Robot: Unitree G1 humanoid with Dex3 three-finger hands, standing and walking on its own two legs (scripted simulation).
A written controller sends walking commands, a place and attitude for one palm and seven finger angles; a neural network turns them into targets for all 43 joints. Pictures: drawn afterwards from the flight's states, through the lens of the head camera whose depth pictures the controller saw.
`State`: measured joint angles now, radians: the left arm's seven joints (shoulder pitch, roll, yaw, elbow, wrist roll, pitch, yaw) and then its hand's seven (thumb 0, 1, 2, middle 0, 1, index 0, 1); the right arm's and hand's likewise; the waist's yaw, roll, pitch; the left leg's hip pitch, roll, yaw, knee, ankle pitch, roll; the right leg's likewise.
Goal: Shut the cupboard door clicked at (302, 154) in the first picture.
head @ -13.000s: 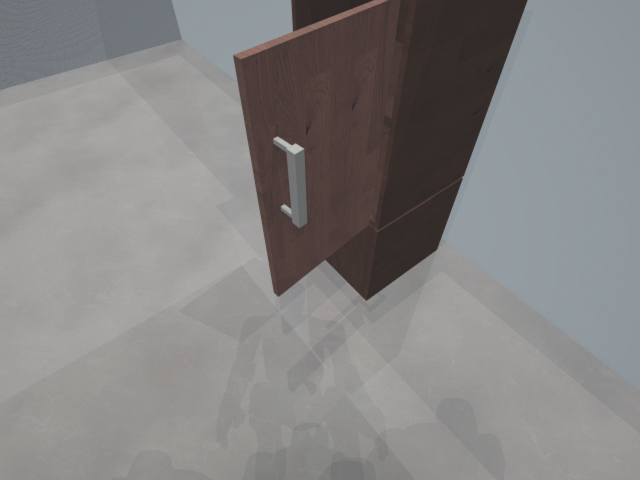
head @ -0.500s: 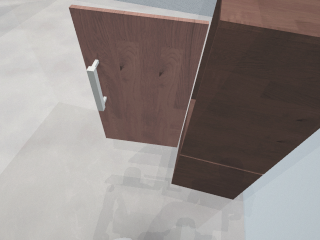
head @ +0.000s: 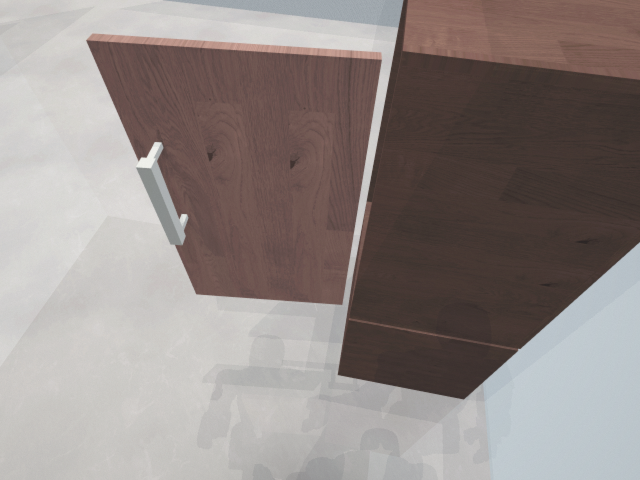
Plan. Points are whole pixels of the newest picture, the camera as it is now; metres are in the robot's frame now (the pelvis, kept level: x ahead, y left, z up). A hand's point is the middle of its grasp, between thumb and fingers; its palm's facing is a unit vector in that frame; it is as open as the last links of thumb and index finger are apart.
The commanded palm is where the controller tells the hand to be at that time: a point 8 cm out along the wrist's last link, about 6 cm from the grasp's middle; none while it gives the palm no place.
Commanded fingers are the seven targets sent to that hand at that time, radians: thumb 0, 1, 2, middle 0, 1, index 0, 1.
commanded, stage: come to a stop and stand still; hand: left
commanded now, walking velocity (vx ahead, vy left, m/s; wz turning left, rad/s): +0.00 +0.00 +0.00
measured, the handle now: (167, 196) +0.51 +0.27 +0.02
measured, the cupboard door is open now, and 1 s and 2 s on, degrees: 97 97 97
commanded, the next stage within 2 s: look again from close up in 0.40 s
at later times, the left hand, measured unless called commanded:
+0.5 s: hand out of the picture +0.00 +0.20 -0.16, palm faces -0.04 -0.96 -0.27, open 7.4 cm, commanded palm none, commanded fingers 0.00 0.90 0.90 -0.20 -0.30 -0.20 -0.30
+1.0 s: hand out of the picture +0.01 +0.16 -0.16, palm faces -0.03 -0.97 -0.22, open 7.3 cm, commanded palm none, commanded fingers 0.00 0.90 0.90 -0.20 -0.30 -0.20 -0.30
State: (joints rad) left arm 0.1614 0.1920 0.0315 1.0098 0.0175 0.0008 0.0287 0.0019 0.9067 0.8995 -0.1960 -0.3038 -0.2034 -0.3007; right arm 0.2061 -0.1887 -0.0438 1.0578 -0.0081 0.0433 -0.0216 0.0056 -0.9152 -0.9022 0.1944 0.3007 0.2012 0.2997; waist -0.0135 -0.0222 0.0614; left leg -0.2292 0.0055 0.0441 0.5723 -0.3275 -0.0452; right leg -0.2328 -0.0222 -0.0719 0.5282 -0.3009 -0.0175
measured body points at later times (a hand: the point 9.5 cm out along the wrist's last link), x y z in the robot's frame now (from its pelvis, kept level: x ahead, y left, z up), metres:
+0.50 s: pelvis -0.01 +0.01 +0.00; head +0.00 -0.02 +0.45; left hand +0.01 +0.25 -0.14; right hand -0.01 -0.21 -0.17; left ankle -0.03 +0.11 -0.73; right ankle -0.02 -0.11 -0.73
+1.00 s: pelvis +0.00 -0.02 +0.01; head +0.02 -0.04 +0.45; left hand +0.01 +0.21 -0.15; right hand -0.01 -0.24 -0.16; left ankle -0.03 +0.11 -0.73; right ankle -0.02 -0.11 -0.73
